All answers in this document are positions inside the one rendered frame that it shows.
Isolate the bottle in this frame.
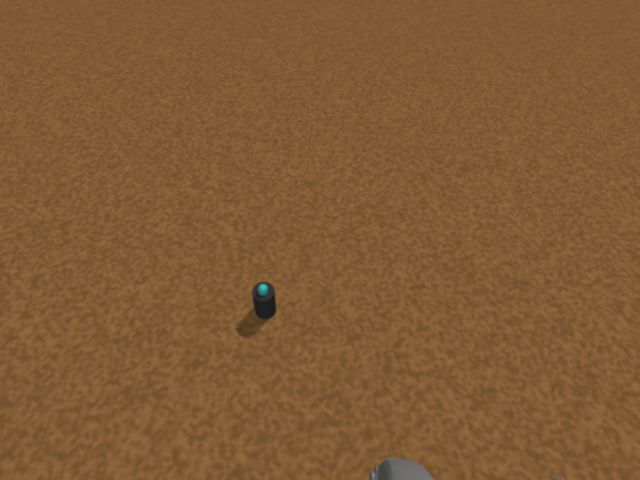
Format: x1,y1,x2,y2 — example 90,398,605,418
252,282,276,319

